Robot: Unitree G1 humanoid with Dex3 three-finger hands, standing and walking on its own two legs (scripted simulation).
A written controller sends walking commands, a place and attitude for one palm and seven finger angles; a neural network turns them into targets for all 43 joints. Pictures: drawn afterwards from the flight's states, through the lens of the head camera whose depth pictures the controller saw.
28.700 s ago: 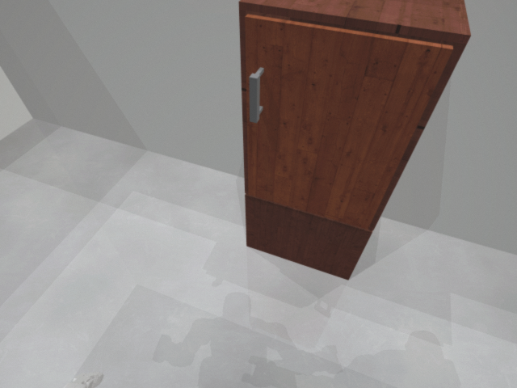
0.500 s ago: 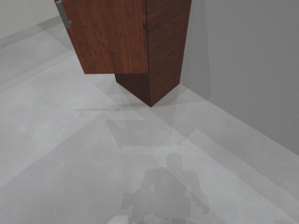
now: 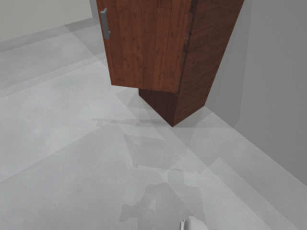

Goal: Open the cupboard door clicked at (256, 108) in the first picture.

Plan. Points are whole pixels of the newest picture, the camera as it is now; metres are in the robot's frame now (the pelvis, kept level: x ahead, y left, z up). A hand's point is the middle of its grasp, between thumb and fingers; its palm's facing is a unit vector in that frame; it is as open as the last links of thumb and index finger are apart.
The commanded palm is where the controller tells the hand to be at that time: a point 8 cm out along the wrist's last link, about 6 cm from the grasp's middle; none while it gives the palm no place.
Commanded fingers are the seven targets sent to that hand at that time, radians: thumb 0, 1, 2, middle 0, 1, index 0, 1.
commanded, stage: take the last steps up to it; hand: left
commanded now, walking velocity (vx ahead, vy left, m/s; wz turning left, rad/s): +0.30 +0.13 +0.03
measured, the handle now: (106, 23) +0.96 +0.30 +0.04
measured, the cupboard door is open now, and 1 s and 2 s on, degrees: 44 44 44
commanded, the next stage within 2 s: come to a stop and stand still in 0.80 s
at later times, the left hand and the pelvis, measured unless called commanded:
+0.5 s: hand (96, 206) +0.20 +0.19 -0.16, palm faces +0.13 -0.96 -0.23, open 7.1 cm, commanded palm none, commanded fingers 0.00 0.90 0.90 -0.20 -0.30 -0.20 -0.30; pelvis +0.19 +0.00 +0.00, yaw +3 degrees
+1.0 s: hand (89, 143) +0.42 +0.28 -0.17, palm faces +0.06 -0.97 -0.22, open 7.3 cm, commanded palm none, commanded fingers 0.00 0.90 0.90 -0.20 -0.30 -0.20 -0.30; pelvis +0.36 +0.09 +0.00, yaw +0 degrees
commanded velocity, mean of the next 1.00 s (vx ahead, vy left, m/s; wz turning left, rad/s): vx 0.19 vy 0.08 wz -0.01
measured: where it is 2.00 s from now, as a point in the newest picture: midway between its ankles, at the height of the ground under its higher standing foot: (140, 206)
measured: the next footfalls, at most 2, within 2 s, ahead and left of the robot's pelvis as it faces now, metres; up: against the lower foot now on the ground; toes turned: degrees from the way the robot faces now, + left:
right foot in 0.22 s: +0.20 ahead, -0.11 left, +0.00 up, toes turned -7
left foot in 0.66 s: +0.39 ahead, +0.20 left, +0.00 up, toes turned +2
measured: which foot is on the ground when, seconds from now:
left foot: down 0.00-0.22, up 0.24-0.64, down 0.66-1.00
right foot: up 0.00-0.20, down 0.22-0.66, up 0.68-1.00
